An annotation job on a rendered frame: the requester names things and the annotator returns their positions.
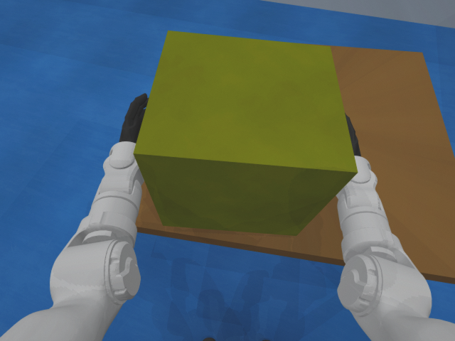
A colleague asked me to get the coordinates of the robot left hand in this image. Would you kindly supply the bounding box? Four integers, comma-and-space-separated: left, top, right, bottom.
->
119, 93, 149, 143

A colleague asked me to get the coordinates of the robot right upper arm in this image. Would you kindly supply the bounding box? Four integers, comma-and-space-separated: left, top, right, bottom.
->
337, 254, 455, 341

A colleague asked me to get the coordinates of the robot left forearm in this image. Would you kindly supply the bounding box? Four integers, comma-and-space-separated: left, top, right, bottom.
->
50, 141, 144, 300

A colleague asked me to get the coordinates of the robot right hand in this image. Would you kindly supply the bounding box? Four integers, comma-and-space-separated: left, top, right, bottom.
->
345, 113, 361, 156

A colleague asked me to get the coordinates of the robot left upper arm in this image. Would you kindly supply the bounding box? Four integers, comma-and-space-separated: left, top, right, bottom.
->
0, 239, 141, 341

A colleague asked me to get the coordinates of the table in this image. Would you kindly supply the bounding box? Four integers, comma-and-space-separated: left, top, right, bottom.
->
135, 43, 455, 284

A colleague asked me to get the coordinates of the robot right forearm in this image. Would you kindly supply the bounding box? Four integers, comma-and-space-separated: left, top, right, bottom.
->
336, 156, 432, 312

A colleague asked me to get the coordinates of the carton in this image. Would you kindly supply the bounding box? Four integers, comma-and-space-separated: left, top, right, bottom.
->
133, 31, 358, 236

